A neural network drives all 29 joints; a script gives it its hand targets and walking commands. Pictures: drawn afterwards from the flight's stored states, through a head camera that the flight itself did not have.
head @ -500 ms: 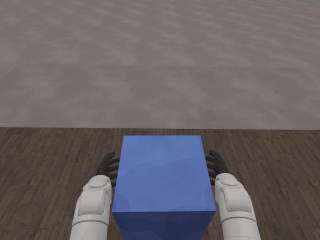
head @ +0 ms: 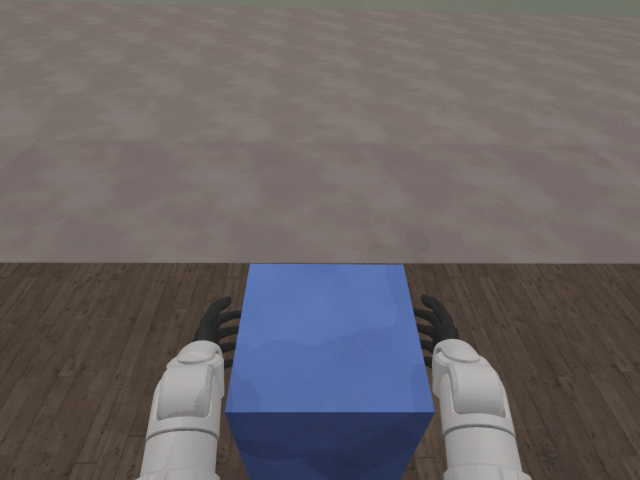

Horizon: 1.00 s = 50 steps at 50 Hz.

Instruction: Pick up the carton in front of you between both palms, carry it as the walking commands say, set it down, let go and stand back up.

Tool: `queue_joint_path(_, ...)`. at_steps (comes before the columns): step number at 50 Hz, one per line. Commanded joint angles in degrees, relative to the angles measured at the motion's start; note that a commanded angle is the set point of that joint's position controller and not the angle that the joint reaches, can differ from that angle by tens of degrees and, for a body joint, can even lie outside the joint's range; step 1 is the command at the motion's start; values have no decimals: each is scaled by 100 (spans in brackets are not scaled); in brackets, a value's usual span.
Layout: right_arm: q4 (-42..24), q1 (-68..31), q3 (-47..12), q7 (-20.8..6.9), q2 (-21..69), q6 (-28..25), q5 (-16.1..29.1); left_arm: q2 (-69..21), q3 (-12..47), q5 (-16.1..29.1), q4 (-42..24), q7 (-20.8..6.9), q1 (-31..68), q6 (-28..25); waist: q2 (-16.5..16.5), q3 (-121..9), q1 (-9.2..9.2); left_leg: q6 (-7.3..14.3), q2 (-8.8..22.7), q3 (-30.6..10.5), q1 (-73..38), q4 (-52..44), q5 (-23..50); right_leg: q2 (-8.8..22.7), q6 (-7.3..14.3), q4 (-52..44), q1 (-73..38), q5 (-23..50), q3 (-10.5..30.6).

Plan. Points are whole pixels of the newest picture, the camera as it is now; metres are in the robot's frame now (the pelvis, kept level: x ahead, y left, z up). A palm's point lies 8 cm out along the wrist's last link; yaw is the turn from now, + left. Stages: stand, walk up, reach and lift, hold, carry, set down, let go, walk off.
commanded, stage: hold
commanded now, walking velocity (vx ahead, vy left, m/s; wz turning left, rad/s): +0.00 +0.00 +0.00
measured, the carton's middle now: (325, 377) +0.30 +0.00 -0.03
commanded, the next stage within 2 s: carry in 0.62 s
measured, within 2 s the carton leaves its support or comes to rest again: neither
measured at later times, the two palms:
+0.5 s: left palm (210, 347) +0.30 +0.14 +0.05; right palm (444, 344) +0.30 -0.16 +0.05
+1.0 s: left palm (222, 301) +0.35 +0.13 +0.08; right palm (447, 307) +0.34 -0.16 +0.08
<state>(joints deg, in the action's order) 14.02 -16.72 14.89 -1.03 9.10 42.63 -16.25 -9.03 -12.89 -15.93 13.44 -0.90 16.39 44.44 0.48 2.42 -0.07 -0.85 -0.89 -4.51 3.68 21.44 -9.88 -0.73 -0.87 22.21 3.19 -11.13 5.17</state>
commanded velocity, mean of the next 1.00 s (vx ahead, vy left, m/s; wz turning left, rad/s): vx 0.21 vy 0.00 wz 0.00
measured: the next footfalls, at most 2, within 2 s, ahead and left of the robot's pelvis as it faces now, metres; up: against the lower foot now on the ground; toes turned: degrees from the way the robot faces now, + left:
left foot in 1.22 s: +0.23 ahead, +0.07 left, +0.00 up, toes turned +5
right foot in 1.54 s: +0.54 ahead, -0.15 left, +0.00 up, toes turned -13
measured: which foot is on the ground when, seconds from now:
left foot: down 0.00-1.00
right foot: down 0.00-1.00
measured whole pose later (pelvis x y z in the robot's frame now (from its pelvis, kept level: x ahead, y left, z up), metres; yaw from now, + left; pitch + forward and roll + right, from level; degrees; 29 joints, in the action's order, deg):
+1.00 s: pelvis +0.08 +0.00 -0.02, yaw -3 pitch +3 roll +0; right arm -7.8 -8.9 4.9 4.2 7.6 60.7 -8.7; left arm -6.1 -6.6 -7.3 -9.6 2.7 7.1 62.0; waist -0.7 -12.6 0.2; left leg -0.7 0.8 -0.4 13.0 31.9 -22.2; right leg 1.2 0.0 33.9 15.0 -22.5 1.3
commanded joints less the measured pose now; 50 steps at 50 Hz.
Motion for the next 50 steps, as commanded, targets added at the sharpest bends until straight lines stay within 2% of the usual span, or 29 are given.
queue_joint_path(1,47,-3066,-3116,-1399,5143,-167,1400,-5302,3090,1456,-170,-1279,3245,-307,-77,-1327,-7,29,-419,130,-407,-383,-85,-472,91,-442,192,-87,-229)
queue_joint_path(8,102,-2793,-3036,-1367,5065,-132,1312,-5234,3011,1403,-98,-1252,2933,-270,-35,-1259,-10,-2,-443,125,-504,-402,331,-498,66,-485,111,277,-236)
queue_joint_path(17,-397,-2335,-3296,-1286,5093,-69,1510,-5126,3215,1531,-646,-1187,2491,-233,-30,-1474,11,-28,-499,104,-687,-380,1205,-500,-9,-483,-234,1295,-159)
queue_joint_path(23,-623,-2115,-3393,-1221,5036,-30,1553,-4987,3262,1547,-837,-1161,2264,-221,46,-1430,12,-5,-522,101,-666,-391,1281,-489,-43,-492,-286,1506,-118)
queue_joint_path(30,-567,-2030,-3338,-1205,5026,-29,1509,-4908,3263,1522,-866,-1183,2277,-237,44,-1314,3,8,-532,126,-610,-405,1063,-478,-47,-522,-203,1286,-116)
queue_joint_path(31,-554,-2217,-3537,-1199,5092,6,1623,-5047,3395,1674,-870,-1183,2544,-210,-91,-1635,12,28,608,273,-25,133,105,621,87,-60,457,208,-114)
queue_joint_path(32,-748,-2330,-3628,-1184,5187,19,1727,-5103,3539,1817,-1033,-1177,2659,-197,-130,-1553,28,56,422,132,227,14,-1827,489,175,-335,894,-1719,132)
queue_joint_path(33,-1022,-2465,-3873,-1160,5285,64,1912,-5191,3798,2008,-1356,-1155,2827,-166,-97,-1414,33,70,366,72,532,46,-2970,460,248,-357,1215,-3052,226)
queue_joint_path(34,-1197,-2592,-4091,-1118,5382,144,2051,-5272,4034,2190,-1629,-1121,2992,-88,-75,-1248,36,26,294,181,777,147,-2890,415,253,-305,1377,-3161,153)
queue_joint_path(35,-1409,-2555,-4242,-1082,5410,247,2144,-5247,4139,2297,-1810,-1081,3022,31,85,-1298,37,34,348,119,893,112,-2922,428,193,-371,1475,-3209,159)
queue_joint_path(38,-1828,-2356,-4503,-957,5102,673,2312,-5011,4437,2399,-1958,-967,2503,487,5,-1671,52,97,519,83,761,267,-1987,506,204,-125,1348,-2202,112)
queue_joint_path(40,-2003,-2106,-4662,-904,4895,1002,2446,-4771,4536,2471,-2210,-907,2241,802,-67,-1942,24,167,628,-22,592,299,-1944,519,243,176,1240,-1878,42)
queue_joint_path(42,-2234,-2050,-4756,-844,4691,1348,2586,-4549,4635,2617,-2560,-847,2352,1143,-354,-1877,-41,327,827,-413,547,24,-2472,408,220,570,1573,-1968,-118)
queue_joint_path(44,-2368,-1958,-4753,-777,4498,1708,2659,-4441,4659,2751,-2698,-817,2422,1540,-893,-1504,-120,628,1250,-1172,486,-533,-2883,78,101,1305,2266,-1638,-645)
queue_joint_path(45,-2451,-1866,-4748,-750,4477,1878,2687,-4424,4659,2816,-2724,-821,2348,1720,-1033,-1288,-116,794,1440,-1434,405,-624,-2800,9,89,1211,2578,-1537,-833)
queue_joint_path(47,-2712,-1864,-4780,-715,4509,2142,2779,-4495,4660,2979,-2762,-845,2191,2000,-854,-1194,-62,861,1478,-1235,653,-360,-2129,98,98,680,2251,-1328,-946)
queue_joint_path(48,-2857,-1859,-4815,-700,4572,2234,2848,-4565,4689,3106,-2852,-863,2153,2101,-658,-1267,-31,760,1338,-928,1026,-48,-1779,181,121,400,1670,-1172,-842)
queue_joint_path(49,-3001,-1851,-4871,-701,4668,2323,2951,-4661,4710,3200,-2930,-877,2107,2184,-200,-1278,4,543,1000,-270,1728,588,-1227,404,216,79,839,-1044,-480)
queue_joint_path(50,-3207,-1931,-4936,-723,4760,2410,3076,-4656,4676,3230,-2979,-873,1928,2239,924,-1353,89,247,441,656,2792,1867,-637,1139,523,-230,-153,-657,619)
